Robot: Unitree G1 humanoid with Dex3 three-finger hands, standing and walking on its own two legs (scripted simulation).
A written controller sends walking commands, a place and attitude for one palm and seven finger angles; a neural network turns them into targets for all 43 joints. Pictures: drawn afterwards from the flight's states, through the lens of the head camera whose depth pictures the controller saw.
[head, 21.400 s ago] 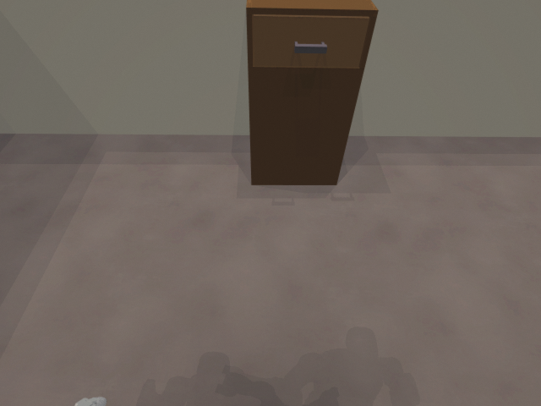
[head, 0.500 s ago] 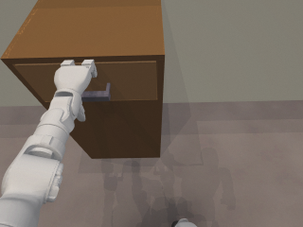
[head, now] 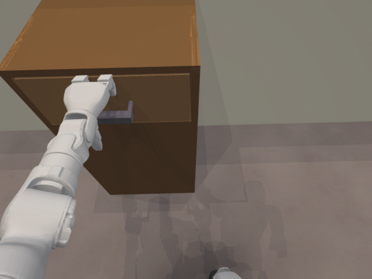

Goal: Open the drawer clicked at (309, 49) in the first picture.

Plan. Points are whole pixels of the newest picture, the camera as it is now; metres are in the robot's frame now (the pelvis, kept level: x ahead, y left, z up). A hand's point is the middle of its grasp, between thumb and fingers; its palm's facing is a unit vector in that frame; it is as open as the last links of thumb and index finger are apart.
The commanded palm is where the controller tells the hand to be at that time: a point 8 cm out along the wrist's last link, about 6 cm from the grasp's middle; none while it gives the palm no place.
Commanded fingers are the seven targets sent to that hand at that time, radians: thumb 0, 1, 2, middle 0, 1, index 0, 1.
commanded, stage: lower the fingers behind the handle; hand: left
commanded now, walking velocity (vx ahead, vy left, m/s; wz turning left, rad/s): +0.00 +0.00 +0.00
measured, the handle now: (111, 111) +0.53 +0.19 +0.00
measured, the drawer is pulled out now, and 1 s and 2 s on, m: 0.00 0.00 0.00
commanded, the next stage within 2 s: lift the fingers back up to retry in 1.46 s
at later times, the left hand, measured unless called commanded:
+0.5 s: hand (100, 117) +0.48 +0.20 +0.03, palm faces +0.00 +0.01 -1.00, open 13.6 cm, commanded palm +0.47 +0.20 +0.07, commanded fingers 0.00 -0.50 0.30 -0.30 -1.20 -0.30 -1.20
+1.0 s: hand (103, 123) +0.48 +0.20 +0.01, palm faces -0.01 +0.04 -1.00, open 13.7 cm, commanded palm +0.46 +0.20 +0.04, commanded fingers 0.00 -0.50 0.30 -0.30 -1.20 -0.30 -1.20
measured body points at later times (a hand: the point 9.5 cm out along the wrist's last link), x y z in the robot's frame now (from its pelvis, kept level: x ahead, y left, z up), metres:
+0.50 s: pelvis -0.01 +0.00 -0.01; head +0.09 -0.01 +0.43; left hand +0.48 +0.20 +0.08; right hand +0.03 -0.27 -0.15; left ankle -0.05 +0.12 -0.72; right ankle +0.04 -0.13 -0.72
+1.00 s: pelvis -0.03 +0.00 -0.03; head +0.09 -0.02 +0.40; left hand +0.47 +0.19 +0.06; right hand -0.02 -0.28 -0.17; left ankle -0.05 +0.12 -0.72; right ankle +0.04 -0.13 -0.72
